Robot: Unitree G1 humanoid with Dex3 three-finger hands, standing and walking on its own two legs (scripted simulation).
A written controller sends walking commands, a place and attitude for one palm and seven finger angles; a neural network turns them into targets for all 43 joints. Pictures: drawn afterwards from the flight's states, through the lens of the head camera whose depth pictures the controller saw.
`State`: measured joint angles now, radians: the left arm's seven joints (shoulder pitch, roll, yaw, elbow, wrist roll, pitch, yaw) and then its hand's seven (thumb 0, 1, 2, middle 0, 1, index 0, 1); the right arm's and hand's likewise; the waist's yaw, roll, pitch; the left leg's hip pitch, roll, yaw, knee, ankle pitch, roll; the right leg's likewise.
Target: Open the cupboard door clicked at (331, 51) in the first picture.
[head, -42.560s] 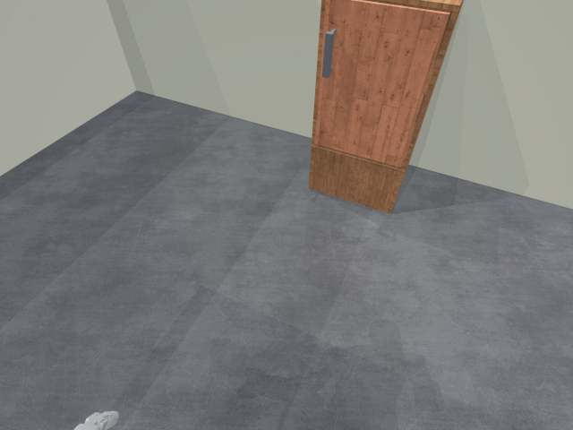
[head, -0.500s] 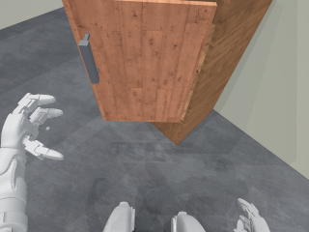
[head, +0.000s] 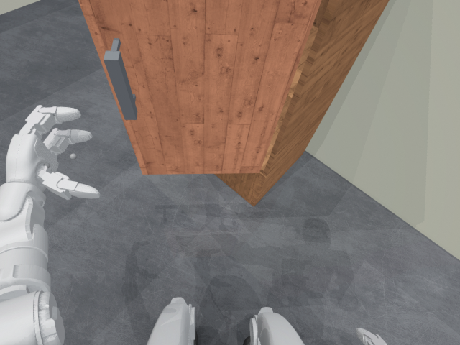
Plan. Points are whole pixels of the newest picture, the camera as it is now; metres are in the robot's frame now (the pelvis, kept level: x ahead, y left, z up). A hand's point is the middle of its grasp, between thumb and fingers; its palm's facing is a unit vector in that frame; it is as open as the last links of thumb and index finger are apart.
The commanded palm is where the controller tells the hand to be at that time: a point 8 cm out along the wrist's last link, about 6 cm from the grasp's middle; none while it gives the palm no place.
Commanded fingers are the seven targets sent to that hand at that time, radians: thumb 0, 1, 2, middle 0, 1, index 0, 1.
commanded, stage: move the hooked fingers beside the handle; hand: left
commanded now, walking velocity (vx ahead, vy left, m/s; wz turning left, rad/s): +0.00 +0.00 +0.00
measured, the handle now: (124, 81) +0.59 +0.22 +0.05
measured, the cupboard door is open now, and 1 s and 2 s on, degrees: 45 45 45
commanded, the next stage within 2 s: slide the fingers in behind the handle in 1.58 s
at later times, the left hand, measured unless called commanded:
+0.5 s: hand (90, 119) +0.49 +0.26 +0.05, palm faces +0.08 -1.00 -0.02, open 14.0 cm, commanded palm +0.48 +0.30 +0.05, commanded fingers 0.00 -0.50 0.30 -0.30 -1.20 -0.30 -1.20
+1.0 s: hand (95, 105) +0.53 +0.26 +0.04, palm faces +0.06 -1.00 -0.03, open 14.0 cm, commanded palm +0.53 +0.29 +0.04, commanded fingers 0.00 -0.50 0.30 -0.30 -1.20 -0.30 -1.20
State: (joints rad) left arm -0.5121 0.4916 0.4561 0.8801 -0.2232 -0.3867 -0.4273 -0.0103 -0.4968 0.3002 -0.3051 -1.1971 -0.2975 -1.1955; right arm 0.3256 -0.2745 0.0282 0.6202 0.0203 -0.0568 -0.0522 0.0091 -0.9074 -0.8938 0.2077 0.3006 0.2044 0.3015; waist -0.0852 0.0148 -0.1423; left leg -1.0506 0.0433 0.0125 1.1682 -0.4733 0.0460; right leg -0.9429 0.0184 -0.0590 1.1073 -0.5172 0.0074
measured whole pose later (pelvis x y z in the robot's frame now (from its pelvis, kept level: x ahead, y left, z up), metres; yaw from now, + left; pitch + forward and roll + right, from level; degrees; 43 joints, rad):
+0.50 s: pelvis -0.01 +0.00 -0.02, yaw -1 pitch +24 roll -5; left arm -0.84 0.64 0.50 1.16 -0.11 -0.42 -0.36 -0.01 -0.50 0.30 -0.31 -1.20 -0.30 -1.20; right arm 0.34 -0.28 0.05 0.63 -0.01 0.04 -0.04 0.01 -0.91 -0.89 0.21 0.30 0.20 0.30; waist -0.16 0.02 -0.12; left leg -1.19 0.06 0.00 1.24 -0.48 0.04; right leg -1.08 0.03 -0.07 1.17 -0.52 0.00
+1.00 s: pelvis +0.00 -0.01 -0.03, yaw -3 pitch +29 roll -6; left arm -1.00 0.82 0.55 1.26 -0.06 -0.31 -0.41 -0.01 -0.49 0.30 -0.30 -1.20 -0.30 -1.20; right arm 0.38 -0.29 0.09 0.60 -0.01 0.08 -0.03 0.00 -0.91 -0.89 0.21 0.30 0.20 0.30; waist -0.22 0.04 -0.10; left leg -1.30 0.08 -0.02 1.29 -0.50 0.04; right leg -1.18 0.06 -0.08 1.20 -0.53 0.00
